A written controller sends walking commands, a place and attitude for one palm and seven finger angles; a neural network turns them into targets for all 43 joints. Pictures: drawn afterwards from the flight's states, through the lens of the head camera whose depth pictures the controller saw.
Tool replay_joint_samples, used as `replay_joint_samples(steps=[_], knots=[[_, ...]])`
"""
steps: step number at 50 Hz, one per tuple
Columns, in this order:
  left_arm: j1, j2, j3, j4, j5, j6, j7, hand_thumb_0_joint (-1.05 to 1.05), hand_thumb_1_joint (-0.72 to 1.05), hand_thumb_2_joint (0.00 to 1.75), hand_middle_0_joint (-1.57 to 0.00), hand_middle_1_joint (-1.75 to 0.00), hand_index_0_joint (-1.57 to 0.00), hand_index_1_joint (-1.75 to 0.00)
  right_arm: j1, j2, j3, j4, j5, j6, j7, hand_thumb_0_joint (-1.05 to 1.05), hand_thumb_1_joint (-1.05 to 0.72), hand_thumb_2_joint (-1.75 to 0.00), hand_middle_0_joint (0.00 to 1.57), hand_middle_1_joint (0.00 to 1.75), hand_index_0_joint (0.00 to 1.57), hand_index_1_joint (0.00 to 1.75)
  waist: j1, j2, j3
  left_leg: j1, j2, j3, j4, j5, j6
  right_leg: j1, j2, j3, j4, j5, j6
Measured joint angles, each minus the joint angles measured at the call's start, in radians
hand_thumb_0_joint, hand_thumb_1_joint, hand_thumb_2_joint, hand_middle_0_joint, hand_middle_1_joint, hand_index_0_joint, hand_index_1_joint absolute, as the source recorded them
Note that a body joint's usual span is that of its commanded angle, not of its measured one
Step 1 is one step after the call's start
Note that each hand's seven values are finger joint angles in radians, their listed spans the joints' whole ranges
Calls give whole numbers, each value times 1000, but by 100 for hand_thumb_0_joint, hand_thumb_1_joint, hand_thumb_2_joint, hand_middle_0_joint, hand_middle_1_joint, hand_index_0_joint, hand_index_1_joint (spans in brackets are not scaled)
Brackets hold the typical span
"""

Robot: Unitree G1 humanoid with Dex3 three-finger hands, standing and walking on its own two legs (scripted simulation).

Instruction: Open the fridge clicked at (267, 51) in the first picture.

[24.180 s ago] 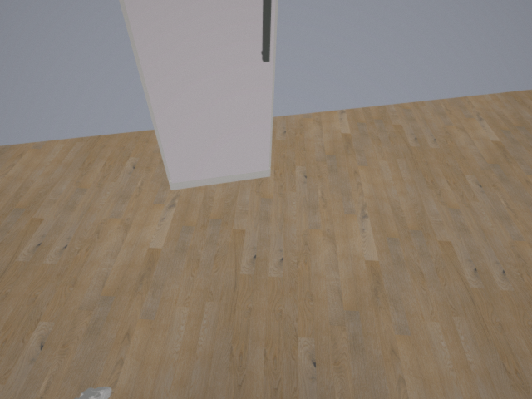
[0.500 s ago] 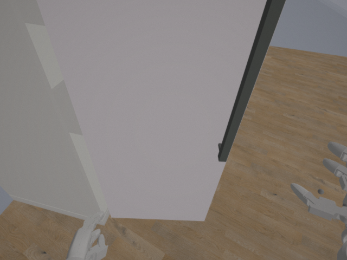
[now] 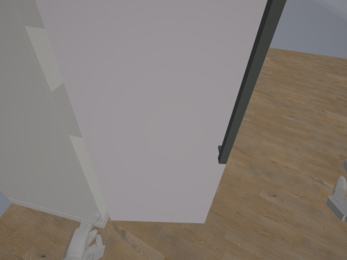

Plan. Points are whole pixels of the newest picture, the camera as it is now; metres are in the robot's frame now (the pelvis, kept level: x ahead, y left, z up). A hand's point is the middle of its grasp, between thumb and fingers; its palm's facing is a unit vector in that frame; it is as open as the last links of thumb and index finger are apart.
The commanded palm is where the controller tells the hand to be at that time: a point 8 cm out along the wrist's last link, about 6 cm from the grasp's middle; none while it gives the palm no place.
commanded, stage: draw the hand back to the body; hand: right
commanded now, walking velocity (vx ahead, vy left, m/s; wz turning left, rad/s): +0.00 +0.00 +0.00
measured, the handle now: (240, 96) +0.46 -0.18 +0.18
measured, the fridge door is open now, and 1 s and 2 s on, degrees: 77 77 77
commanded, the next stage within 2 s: step back with the hand held close in 0.12 s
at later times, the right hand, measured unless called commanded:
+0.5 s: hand (330, 201) +0.18 -0.27 +0.15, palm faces +0.40 +0.81 -0.43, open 7.4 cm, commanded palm +0.12 -0.31 +0.17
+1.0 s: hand out of the picture +0.11 -0.29 +0.16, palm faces +0.47 +0.78 -0.40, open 7.4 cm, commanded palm +0.04 -0.33 +0.17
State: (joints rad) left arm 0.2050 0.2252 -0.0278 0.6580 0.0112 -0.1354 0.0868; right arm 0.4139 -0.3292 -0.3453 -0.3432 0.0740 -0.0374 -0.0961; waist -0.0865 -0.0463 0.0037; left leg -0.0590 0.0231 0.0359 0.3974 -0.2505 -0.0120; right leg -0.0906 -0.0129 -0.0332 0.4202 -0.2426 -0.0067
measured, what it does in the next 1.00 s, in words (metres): shifts its weight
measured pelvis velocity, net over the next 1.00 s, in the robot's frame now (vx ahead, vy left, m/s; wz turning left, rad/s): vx -0.09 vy -0.03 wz -0.01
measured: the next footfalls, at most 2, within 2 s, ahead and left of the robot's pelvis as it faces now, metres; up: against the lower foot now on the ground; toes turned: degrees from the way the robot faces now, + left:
left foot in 1.70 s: -0.25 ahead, +0.04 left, +0.00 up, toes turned +1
right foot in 1.84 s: -0.11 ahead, -0.10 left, +0.00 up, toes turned +4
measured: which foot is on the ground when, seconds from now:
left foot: down 0.00-1.00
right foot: down 0.00-1.00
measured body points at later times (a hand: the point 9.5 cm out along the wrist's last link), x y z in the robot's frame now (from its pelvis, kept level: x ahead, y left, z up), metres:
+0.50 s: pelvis -0.02 -0.01 +0.00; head -0.02 -0.01 +0.45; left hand +0.16 +0.23 -0.08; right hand +0.16 -0.31 +0.18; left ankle -0.02 +0.13 -0.74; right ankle +0.00 -0.11 -0.74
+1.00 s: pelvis -0.09 -0.03 -0.02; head -0.08 -0.05 +0.43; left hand +0.07 +0.21 -0.09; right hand +0.07 -0.33 +0.18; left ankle -0.02 +0.12 -0.74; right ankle -0.01 -0.11 -0.74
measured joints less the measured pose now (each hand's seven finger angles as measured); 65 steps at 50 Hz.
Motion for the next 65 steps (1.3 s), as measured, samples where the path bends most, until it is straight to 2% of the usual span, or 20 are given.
replay_joint_samples(steps=[13,19,23,31,39,49,53,56,58,61,65], knots=[[3,-6,0,6,0,-3,-2,2,90,89,-20,-30,-20,-30,-3,-3,-1,-3,2,-12,3,1,-89,-89,21,30,21,30,6,-6,6,9,-6,0,-8,9,4,10,-5,0,-9,9,4],[-17,6,5,-29,-2,52,-11,2,90,89,-20,-30,-20,-30,16,-8,-24,-38,-18,-84,-9,1,-89,-89,21,30,21,30,42,-9,-18,-68,-18,13,-9,28,1,-100,-18,14,53,-2,1],[-25,10,21,-61,-6,84,-6,2,90,89,-20,-30,-20,-30,65,-25,-22,-73,-21,-103,-11,1,-89,-89,21,30,21,30,61,7,-13,-119,-6,-2,12,34,-9,-137,-7,-1,54,10,-9],[-15,5,33,-107,-17,114,1,2,90,89,-20,-30,-20,-30,110,-84,-56,-126,-21,-120,-21,1,-89,-89,22,30,21,30,74,40,4,-183,13,-26,51,51,-27,-183,10,-25,67,33,-29],[8,-6,23,-121,-23,84,-3,2,90,89,-20,-30,-20,-30,92,-75,-85,-131,-44,-160,-34,1,-89,-89,22,30,21,30,75,47,13,-247,17,-17,114,59,-31,-257,12,-15,139,39,-43],[39,-14,17,-76,-11,28,-7,2,90,89,-20,-30,-20,-30,71,-42,-74,-150,-58,-210,-51,1,-89,-89,22,30,21,30,67,48,16,-298,1,-6,137,72,-17,-338,5,11,213,2,-43],[43,-17,17,-64,-10,10,-4,2,90,89,-20,-30,-20,-30,59,-57,-80,-155,-60,-223,-56,1,-89,-89,22,30,21,30,79,49,26,-308,-18,-25,141,40,-13,-347,6,20,197,39,-46],[50,-27,20,-66,-9,-6,-4,2,90,89,-20,-30,-20,-30,58,-89,-104,-160,-68,-236,-51,1,-89,-89,22,30,21,30,97,50,32,-300,-48,-55,204,55,-9,-351,10,33,191,94,-50],[55,-31,22,-65,-5,-12,-7,2,90,89,-20,-30,-20,-30,64,-102,-123,-154,-74,-249,-43,1,-89,-89,22,30,21,30,96,47,19,-277,-67,-68,229,-5,-9,-369,7,35,208,77,-52],[33,-30,27,-58,-3,-16,-17,2,90,89,-20,-30,-20,-30,68,-95,-138,-147,-63,-263,-39,1,-89,-89,22,30,21,30,79,39,19,-271,-81,-79,197,-31,-12,-395,-8,28,215,84,-41],[6,-25,37,-35,-4,-4,-27,2,90,89,-20,-30,-20,-30,69,-72,-85,-156,-56,-256,-40,1,-89,-89,21,30,21,30,68,53,21,-281,-70,-87,173,20,-11,-407,8,30,264,-35,-6]])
